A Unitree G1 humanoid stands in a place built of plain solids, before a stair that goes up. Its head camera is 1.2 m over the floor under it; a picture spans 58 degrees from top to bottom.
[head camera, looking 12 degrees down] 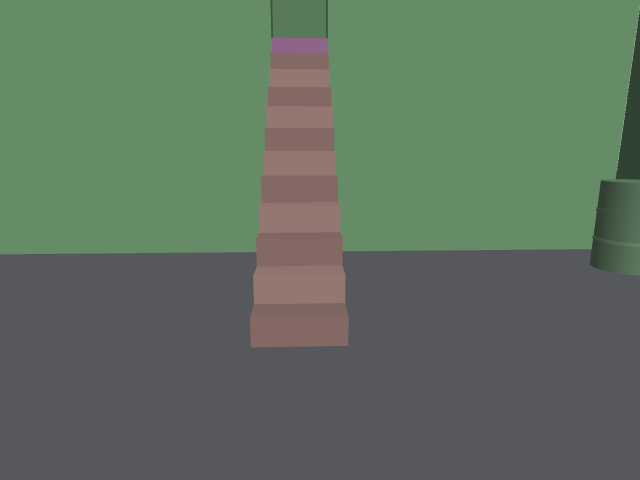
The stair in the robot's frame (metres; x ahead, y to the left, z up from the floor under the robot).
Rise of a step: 0.20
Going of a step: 0.23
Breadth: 0.60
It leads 2 degrees to the left of straight ahead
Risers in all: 12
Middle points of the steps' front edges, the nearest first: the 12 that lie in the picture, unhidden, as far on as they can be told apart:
2.48 0.12 0.20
2.71 0.13 0.39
2.93 0.14 0.59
3.16 0.15 0.78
3.39 0.16 0.98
3.61 0.17 1.17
3.84 0.18 1.37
4.07 0.18 1.57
4.30 0.19 1.76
4.52 0.20 1.96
4.75 0.21 2.16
4.98 0.22 2.35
